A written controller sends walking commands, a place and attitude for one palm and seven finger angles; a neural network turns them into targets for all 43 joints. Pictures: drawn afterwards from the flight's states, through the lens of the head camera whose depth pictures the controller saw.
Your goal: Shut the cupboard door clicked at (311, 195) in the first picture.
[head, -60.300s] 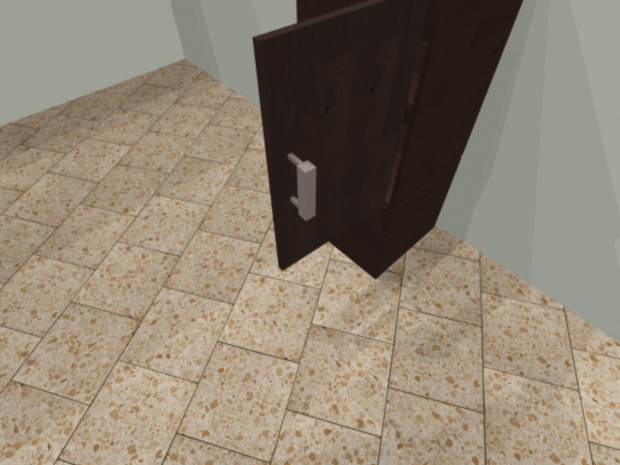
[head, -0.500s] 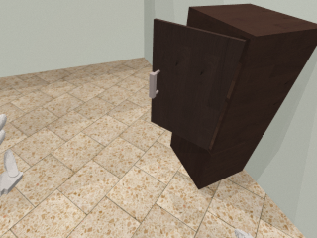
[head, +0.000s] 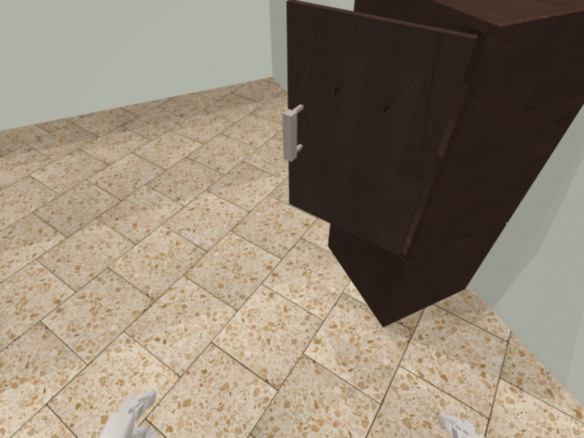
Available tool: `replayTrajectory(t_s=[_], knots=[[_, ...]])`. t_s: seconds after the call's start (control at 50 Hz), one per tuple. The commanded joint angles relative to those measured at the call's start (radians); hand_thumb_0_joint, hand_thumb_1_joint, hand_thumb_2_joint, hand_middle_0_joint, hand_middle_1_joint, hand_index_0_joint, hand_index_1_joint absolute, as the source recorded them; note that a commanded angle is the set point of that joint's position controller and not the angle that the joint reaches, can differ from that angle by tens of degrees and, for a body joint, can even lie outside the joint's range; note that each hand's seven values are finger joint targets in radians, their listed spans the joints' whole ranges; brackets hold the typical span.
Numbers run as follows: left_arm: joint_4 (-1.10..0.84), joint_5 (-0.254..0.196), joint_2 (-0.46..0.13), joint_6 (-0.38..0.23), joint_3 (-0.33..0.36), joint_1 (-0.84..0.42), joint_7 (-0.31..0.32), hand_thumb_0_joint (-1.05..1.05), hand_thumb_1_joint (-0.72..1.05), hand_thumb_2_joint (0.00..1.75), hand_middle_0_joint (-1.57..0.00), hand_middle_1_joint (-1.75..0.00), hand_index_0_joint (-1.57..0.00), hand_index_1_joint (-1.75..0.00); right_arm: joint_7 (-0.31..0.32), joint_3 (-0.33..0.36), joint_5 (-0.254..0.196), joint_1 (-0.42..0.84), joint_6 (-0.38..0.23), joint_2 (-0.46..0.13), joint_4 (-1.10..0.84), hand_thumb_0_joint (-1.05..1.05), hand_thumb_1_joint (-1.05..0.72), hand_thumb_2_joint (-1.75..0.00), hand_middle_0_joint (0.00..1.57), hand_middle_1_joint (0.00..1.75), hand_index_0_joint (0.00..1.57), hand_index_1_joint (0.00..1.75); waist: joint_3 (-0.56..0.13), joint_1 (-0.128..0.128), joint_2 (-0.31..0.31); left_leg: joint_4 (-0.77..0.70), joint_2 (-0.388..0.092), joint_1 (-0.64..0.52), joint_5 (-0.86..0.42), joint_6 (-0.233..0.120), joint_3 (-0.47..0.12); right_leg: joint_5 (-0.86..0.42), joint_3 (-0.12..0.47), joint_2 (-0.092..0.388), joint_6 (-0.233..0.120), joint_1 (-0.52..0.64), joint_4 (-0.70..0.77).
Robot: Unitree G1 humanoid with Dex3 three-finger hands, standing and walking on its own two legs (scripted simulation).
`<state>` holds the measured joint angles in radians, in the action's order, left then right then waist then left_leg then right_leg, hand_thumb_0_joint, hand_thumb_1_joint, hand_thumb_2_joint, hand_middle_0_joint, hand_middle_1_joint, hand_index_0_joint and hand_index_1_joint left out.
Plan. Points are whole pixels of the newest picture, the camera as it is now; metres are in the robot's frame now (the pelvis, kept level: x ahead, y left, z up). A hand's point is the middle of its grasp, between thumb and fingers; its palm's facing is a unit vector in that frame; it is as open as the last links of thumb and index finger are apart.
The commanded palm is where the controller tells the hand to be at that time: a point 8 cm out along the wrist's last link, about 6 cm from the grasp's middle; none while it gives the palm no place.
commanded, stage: let the arm hang, fingers relaxed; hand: left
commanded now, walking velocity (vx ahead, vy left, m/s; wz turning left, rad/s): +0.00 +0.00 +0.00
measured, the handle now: (294, 132) +0.84 +0.03 -0.03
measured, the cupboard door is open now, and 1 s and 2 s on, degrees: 31 31 31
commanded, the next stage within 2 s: look to check the result in 0.88 s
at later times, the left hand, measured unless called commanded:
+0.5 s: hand out of the picture -0.10 +0.18 -0.15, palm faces +0.02 -0.97 -0.24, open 7.3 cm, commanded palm none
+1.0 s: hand out of the picture -0.01 +0.13 -0.17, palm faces +0.02 -0.99 -0.14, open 7.3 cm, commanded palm none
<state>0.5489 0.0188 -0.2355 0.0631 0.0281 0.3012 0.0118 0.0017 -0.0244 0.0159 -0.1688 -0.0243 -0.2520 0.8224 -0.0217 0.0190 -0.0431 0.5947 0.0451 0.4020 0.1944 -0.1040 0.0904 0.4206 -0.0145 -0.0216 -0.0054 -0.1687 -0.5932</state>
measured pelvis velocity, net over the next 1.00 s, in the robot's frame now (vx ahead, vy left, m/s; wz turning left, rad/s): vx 0.01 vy -0.02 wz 0.00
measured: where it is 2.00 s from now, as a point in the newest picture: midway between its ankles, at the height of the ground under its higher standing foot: outside the picture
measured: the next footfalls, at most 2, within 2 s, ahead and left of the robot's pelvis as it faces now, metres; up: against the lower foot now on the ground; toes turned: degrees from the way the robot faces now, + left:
none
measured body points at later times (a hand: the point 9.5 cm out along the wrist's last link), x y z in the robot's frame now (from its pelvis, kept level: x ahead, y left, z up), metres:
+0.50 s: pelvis -0.01 -0.01 +0.02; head -0.01 -0.02 +0.47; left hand -0.10 +0.23 -0.13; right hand +0.00 -0.25 -0.14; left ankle +0.08 +0.05 -0.72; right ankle -0.06 -0.12 -0.72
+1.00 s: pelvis +0.01 -0.02 +0.02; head +0.02 -0.01 +0.47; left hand -0.01 +0.19 -0.15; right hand -0.02 -0.23 -0.14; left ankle +0.08 +0.05 -0.72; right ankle -0.06 -0.12 -0.72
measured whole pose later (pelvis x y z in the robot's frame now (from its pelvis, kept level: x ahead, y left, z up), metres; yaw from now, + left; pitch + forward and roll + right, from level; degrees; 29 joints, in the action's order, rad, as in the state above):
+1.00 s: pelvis +0.01 -0.02 +0.02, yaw +0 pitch -2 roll +0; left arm 1.15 0.01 -0.12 -0.01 -0.01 0.32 0.04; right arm 0.04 0.00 0.01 -0.31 0.01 -0.12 1.16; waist 0.04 0.02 0.02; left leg 0.40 0.04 0.26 0.12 -0.07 0.07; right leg 0.32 -0.02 -0.04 -0.04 -0.02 -0.37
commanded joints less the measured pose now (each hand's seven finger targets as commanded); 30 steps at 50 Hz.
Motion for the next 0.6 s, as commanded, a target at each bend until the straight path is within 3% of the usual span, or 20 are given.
replayTrajectory(t_s=[0.0, 0.06, 0.08, 0.1, 0.12, 0.16, 0.18, 0.2, 0.24, 0.3, 0.36, 0.38, 0.5, 0.56, 0.58], knots=[[0.086, -0.001, -0.119, -0.043, 0.020, 0.042, 0.013, 0.00, 0.90, 0.90, -0.20, -0.30, -0.20, -0.30, 0.009, 0.039, 0.013, -0.002, 0.013, -0.130, -0.025, 0.00, -0.90, -0.90, 0.20, 0.30, 0.20, 0.30, 0.051, -0.015, 0.070, -0.200, -0.156, -0.120, -0.030, 0.040, -0.253, -0.059, 0.110, 0.096, -0.056, -0.104, 0.177], [0.238, -0.002, -0.102, -0.042, 0.011, 0.090, 0.013, 0.00, 0.90, 0.90, -0.20, -0.30, -0.20, -0.30, 0.014, 0.037, 0.011, -0.031, 0.028, -0.097, 0.041, 0.00, -0.90, -0.90, 0.20, 0.30, 0.20, 0.30, 0.083, -0.019, -0.114, -0.298, -0.143, -0.098, 0.183, 0.048, -0.265, -0.046, 0.100, 0.079, -0.058, -0.079, 0.187], [0.280, 0.000, -0.106, -0.045, 0.013, 0.117, 0.013, 0.00, 0.90, 0.90, -0.20, -0.30, -0.20, -0.30, 0.017, 0.040, 0.008, -0.044, 0.030, -0.094, 0.057, 0.00, -0.90, -0.90, 0.20, 0.30, 0.20, 0.30, 0.066, -0.026, -0.126, -0.308, -0.146, -0.099, 0.189, 0.045, -0.271, -0.063, 0.091, 0.076, -0.059, -0.045, 0.196], [0.318, 0.001, -0.072, -0.045, 0.021, 0.143, 0.014, 0.00, 0.90, 0.90, -0.20, -0.30, -0.20, -0.30, 0.022, 0.045, 0.011, -0.054, 0.032, -0.077, 0.069, 0.00, -0.90, -0.90, 0.20, 0.30, 0.20, 0.30, 0.042, -0.028, -0.191, -0.336, -0.151, -0.105, 0.240, 0.044, -0.270, -0.059, 0.076, 0.074, -0.061, -0.026, 0.196], [0.356, 0.001, -0.075, -0.045, 0.017, 0.166, 0.013, 0.00, 0.90, 0.90, -0.20, -0.30, -0.20, -0.30, 0.024, 0.046, 0.008, -0.060, 0.034, -0.072, 0.086, 0.00, -0.90, -0.90, 0.20, 0.30, 0.20, 0.30, 0.023, -0.032, -0.218, -0.356, -0.151, -0.109, 0.267, 0.043, -0.275, -0.066, 0.068, 0.066, -0.062, -0.005, 0.196], [0.419, 0.000, -0.073, -0.051, 0.008, 0.195, 0.011, 0.00, 0.90, 0.90, -0.20, -0.30, -0.20, -0.30, 0.028, 0.052, 0.004, -0.071, 0.034, -0.078, 0.111, 0.00, -0.90, -0.90, 0.20, 0.30, 0.20, 0.30, -0.001, -0.036, -0.192, -0.366, -0.151, -0.139, 0.264, 0.043, -0.271, -0.082, 0.066, 0.062, -0.067, 0.008, 0.215], [0.440, 0.002, -0.071, -0.057, 0.009, 0.200, 0.010, 0.00, 0.90, 0.90, -0.20, -0.30, -0.20, -0.30, 0.032, 0.058, 0.001, -0.083, 0.031, -0.082, 0.120, 0.00, -0.90, -0.90, 0.20, 0.30, 0.20, 0.30, -0.011, -0.034, -0.111, -0.348, -0.156, -0.167, 0.202, 0.042, -0.264, -0.104, 0.066, 0.066, -0.070, 0.016, 0.239], [0.465, 0.001, -0.071, -0.060, 0.004, 0.194, 0.010, 0.00, 0.90, 0.90, -0.20, -0.30, -0.20, -0.30, 0.033, 0.059, -0.002, -0.093, 0.028, -0.087, 0.136, 0.00, -0.90, -0.90, 0.20, 0.30, 0.20, 0.30, -0.011, -0.025, -0.082, -0.338, -0.155, -0.187, 0.180, 0.043, -0.259, -0.107, 0.080, 0.075, -0.072, 0.007, 0.255], [0.504, -0.001, -0.068, -0.069, -0.002, 0.184, 0.012, 0.00, 0.90, 0.90, -0.20, -0.30, -0.20, -0.30, 0.037, 0.063, -0.005, -0.112, 0.025, -0.091, 0.168, 0.00, -0.90, -0.90, 0.20, 0.30, 0.20, 0.30, 0.015, -0.013, 0.007, -0.305, -0.148, -0.228, 0.117, 0.043, -0.240, -0.107, 0.102, 0.093, -0.076, -0.034, 0.295], [0.547, -0.003, -0.056, -0.075, -0.010, 0.171, 0.017, 0.00, 0.90, 0.90, -0.20, -0.30, -0.20, -0.30, 0.039, 0.063, -0.009, -0.138, 0.026, -0.085, 0.210, 0.00, -0.90, -0.90, 0.20, 0.30, 0.20, 0.30, 0.060, 0.002, 0.092, -0.276, -0.151, -0.274, 0.037, 0.041, -0.221, -0.098, 0.109, 0.108, -0.076, -0.088, 0.327], [0.576, -0.003, -0.050, -0.070, -0.015, 0.175, 0.023, 0.00, 0.90, 0.90, -0.20, -0.30, -0.20, -0.30, 0.041, 0.064, -0.008, -0.146, 0.033, -0.086, 0.243, 0.00, -0.90, -0.90, 0.20, 0.30, 0.20, 0.30, 0.142, 0.005, 0.112, -0.284, -0.154, -0.260, 0.072, 0.039, -0.221, -0.034, 0.115, 0.105, -0.073, -0.140, 0.344], [0.582, -0.002, -0.053, -0.071, -0.016, 0.186, 0.024, 0.00, 0.90, 0.90, -0.20, -0.30, -0.20, -0.30, 0.040, 0.063, -0.010, -0.154, 0.033, -0.081, 0.249, 0.00, -0.90, -0.90, 0.20, 0.30, 0.20, 0.30, 0.122, 0.001, 0.107, -0.276, -0.152, -0.260, 0.050, 0.040, -0.209, -0.048, 0.113, 0.110, -0.072, -0.121, 0.348], [0.601, -0.002, -0.037, -0.065, -0.017, 0.182, 0.030, 0.00, 0.90, 0.90, -0.20, -0.30, -0.20, -0.30, 0.038, 0.057, -0.003, -0.156, 0.039, -0.050, 0.283, 0.00, -0.90, -0.90, 0.20, 0.30, 0.20, 0.30, 0.170, -0.001, 0.082, -0.293, -0.146, -0.224, 0.098, 0.043, -0.210, 0.003, 0.113, 0.105, -0.069, -0.138, 0.338], [0.600, -0.002, -0.030, -0.066, -0.016, 0.179, 0.031, 0.00, 0.90, 0.90, -0.20, -0.30, -0.20, -0.30, 0.038, 0.053, -0.001, -0.159, 0.036, -0.036, 0.289, 0.00, -0.90, -0.90, 0.20, 0.30, 0.20, 0.30, 0.181, -0.009, 0.074, -0.305, -0.147, -0.197, 0.088, 0.042, -0.210, -0.038, 0.114, 0.103, -0.064, -0.112, 0.328], [0.599, -0.002, -0.033, -0.067, -0.015, 0.182, 0.032, 0.00, 0.90, 0.90, -0.20, -0.30, -0.20, -0.30, 0.038, 0.051, -0.003, -0.162, 0.034, -0.032, 0.291, 0.00, -0.90, -0.90, 0.20, 0.30, 0.20, 0.30, 0.155, -0.013, 0.061, -0.295, -0.145, -0.207, 0.053, 0.044, -0.202, -0.065, 0.111, 0.107, -0.064, -0.090, 0.326]])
